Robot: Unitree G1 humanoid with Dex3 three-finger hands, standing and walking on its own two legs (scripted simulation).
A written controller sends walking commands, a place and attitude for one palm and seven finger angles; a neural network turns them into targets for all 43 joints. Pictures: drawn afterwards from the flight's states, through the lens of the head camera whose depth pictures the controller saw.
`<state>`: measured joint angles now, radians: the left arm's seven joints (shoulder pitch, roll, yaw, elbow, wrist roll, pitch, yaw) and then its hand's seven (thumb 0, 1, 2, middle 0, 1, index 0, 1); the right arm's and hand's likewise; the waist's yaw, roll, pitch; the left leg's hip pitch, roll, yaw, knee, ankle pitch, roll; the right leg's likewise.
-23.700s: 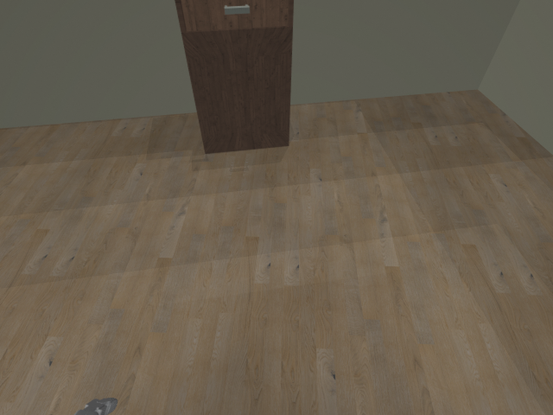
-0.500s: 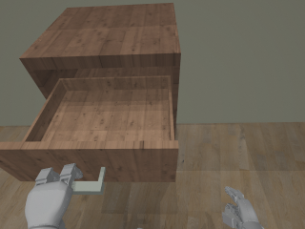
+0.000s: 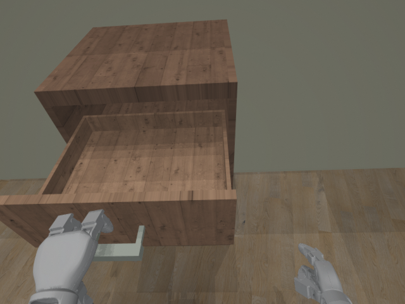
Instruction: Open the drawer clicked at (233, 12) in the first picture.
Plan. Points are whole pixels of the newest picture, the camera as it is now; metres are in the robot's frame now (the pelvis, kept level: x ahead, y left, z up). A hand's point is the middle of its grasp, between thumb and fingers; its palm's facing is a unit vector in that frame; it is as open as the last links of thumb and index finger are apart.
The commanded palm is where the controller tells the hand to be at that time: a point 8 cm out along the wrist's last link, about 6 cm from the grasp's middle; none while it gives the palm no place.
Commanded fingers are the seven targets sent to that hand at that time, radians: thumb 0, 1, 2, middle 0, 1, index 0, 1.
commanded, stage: lift the hand off the handle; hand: left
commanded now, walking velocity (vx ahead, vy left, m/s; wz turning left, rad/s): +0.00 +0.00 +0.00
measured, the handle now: (116, 241) +0.22 +0.20 +0.03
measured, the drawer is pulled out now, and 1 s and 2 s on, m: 0.30 0.29 0.29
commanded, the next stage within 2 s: draw the hand back to the body in 0.90 s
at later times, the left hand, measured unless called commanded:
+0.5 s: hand (65, 240) +0.17 +0.24 +0.13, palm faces +0.12 -0.11 -0.99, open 13.5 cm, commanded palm +0.14 +0.23 +0.19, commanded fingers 0.00 -0.50 0.30 -0.30 -1.20 -0.30 -1.20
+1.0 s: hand (54, 225) +0.18 +0.23 +0.17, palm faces +0.14 -0.14 -0.98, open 13.8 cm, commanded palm +0.14 +0.23 +0.23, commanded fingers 0.00 -0.50 0.30 -0.30 -1.20 -0.30 -1.20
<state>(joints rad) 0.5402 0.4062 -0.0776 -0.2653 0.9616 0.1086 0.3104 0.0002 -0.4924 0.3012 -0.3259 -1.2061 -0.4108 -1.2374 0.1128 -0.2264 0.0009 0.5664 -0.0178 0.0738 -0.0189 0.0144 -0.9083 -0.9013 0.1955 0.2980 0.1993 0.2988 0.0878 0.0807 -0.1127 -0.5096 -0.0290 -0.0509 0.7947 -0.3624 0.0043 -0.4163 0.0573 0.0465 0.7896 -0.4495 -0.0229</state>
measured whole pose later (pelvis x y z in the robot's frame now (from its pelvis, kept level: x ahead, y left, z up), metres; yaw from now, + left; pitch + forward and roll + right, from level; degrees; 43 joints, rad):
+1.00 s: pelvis +0.00 +0.01 +0.03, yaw +0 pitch -2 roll +0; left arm 0.49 0.52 0.02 -0.63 0.82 0.24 0.00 0.00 -0.50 0.30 -0.31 -1.20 -0.32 -1.20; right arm 0.07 -0.24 0.05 0.55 0.03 0.12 0.02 0.02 -0.91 -0.90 0.19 0.30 0.20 0.30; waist 0.11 0.12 -0.05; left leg -0.25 -0.03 -0.05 0.53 -0.25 0.01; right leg -0.15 0.04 0.05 0.52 -0.32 -0.01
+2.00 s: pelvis +0.03 +0.00 +0.03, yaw +1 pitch -2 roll +0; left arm 0.54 0.34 0.27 -0.58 -0.06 -0.09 0.12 0.00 -0.10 0.47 -0.28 -0.94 -0.29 -0.94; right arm 0.20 -0.20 0.04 0.62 0.01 -0.12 -0.07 0.02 -0.91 -0.90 0.20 0.30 0.20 0.30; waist 0.04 0.05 -0.01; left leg -0.20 -0.03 -0.07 0.52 -0.28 0.00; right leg -0.09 0.04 0.04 0.47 -0.34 -0.03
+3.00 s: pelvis +0.00 +0.00 +0.03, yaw +1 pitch +2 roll -1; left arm 0.63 0.39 0.35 -0.58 -0.05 -0.13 0.09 0.02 0.89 0.90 -0.21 -0.30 -0.21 -0.30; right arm 0.16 -0.23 -0.02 0.56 0.02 0.02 -0.06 0.01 -0.91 -0.90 0.20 0.30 0.20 0.30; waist -0.01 0.04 0.01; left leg -0.32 -0.02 -0.07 0.51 -0.22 0.00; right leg -0.20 0.05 0.03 0.46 -0.29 -0.02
